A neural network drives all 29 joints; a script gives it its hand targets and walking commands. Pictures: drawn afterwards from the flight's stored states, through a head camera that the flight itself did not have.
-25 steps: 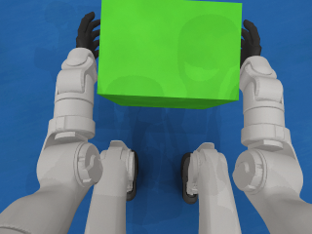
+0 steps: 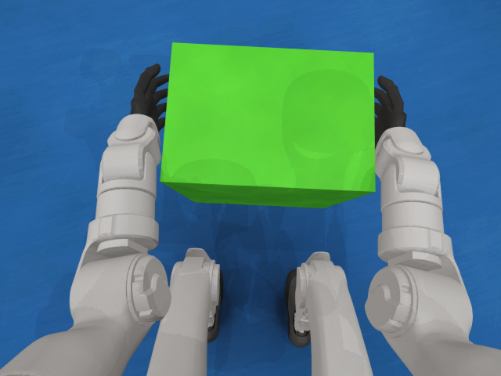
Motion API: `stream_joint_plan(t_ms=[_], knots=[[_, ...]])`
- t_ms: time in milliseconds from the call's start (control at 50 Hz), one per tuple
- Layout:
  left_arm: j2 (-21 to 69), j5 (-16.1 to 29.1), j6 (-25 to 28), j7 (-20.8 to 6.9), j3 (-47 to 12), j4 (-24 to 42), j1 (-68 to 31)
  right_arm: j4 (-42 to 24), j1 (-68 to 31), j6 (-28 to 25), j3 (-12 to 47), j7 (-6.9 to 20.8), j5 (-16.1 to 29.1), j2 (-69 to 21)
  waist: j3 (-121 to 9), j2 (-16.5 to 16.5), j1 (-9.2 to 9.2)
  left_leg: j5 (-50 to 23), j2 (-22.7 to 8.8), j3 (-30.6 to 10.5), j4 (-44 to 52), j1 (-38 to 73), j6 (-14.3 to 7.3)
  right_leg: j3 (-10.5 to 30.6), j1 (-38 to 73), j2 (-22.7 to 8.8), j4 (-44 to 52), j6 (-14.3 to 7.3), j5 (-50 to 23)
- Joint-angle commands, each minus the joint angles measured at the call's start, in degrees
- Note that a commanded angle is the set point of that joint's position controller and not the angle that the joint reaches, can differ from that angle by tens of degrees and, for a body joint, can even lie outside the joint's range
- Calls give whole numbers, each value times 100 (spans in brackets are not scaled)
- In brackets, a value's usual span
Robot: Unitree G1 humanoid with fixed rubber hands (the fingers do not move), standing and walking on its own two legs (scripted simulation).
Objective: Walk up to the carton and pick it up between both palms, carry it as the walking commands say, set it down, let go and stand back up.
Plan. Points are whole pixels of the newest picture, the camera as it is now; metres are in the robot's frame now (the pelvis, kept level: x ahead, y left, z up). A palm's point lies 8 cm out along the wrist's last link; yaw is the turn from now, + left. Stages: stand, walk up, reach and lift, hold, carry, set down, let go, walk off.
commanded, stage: reach and lift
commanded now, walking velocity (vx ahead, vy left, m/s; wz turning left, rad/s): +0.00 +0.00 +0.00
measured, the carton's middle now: (264, 144) +0.47 +0.00 -0.12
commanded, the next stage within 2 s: none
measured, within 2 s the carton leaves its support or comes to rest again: neither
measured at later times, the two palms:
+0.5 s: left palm (124, 110) +0.46 +0.18 +0.02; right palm (416, 125) +0.46 -0.18 +0.02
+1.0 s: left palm (89, 94) +0.44 +0.18 +0.09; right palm (462, 113) +0.44 -0.18 +0.10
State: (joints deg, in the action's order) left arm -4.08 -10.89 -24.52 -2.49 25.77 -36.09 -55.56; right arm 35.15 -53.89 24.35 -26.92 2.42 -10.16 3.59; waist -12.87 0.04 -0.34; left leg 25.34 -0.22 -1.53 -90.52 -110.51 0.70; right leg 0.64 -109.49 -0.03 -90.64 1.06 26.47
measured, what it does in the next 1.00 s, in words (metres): rises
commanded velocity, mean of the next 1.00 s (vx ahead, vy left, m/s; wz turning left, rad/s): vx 0.00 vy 0.00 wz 0.00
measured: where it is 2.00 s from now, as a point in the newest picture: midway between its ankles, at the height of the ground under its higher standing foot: (253, 318)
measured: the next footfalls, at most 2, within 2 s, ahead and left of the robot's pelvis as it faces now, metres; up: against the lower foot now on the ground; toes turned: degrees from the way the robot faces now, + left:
none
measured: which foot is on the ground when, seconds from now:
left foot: down 0.00-1.00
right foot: down 0.00-1.00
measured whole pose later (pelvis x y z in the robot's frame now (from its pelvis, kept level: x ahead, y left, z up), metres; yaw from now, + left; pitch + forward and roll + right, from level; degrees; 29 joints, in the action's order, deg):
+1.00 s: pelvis +0.04 +0.00 +0.14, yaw +0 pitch +33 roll +0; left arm 2.0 -14.6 -24.1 -6.2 26.2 -28.9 -37.7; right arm 27.0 -36.1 24.7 -26.9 5.5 -14.7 -3.3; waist -11.4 -0.1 -0.3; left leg 19.7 -0.4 -0.9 -61.0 -74.2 0.5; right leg 1.1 -73.5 0.0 -61.1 0.9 20.5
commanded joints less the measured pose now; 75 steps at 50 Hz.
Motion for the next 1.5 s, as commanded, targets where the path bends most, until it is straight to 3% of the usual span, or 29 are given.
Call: stream_joint_plan(t_ms=[0, 400, 860, 1480], knots=[[5793, 1004, 61, -1561, -2997, 2, -3364, -107, -3619, -70, 3041, 1573, 990, -5569, -5522, 100, -20, -1075, 866, 488, 980, 3544, -43, -495, 3071, 888, 1037, -86, -1076], [5940, 893, 138, -1621, -3220, 270, -2264, -382, -2493, -126, 3308, 1670, 900, -5787, -5064, 96, -6, -1582, 836, 347, 1977, 4633, -33, -356, 4061, 896, 2037, -74, -1555], [6072, 630, 89, -1834, -3180, 408, -1436, -569, -1640, -40, 3342, 1804, 603, -6062, -4138, 33, 2, -1638, 753, 263, 3320, 5888, -95, -189, 5577, 807, 3333, -99, -1686], [5995, 414, 75, -1943, -3465, 904, 170, -1085, -6, -10, 3623, 1863, 294, -6027, -2650, 9, 8, -2550, 633, 43, 5246, 8332, -147, 118, 7915, 648, 5376, -162, -2467]])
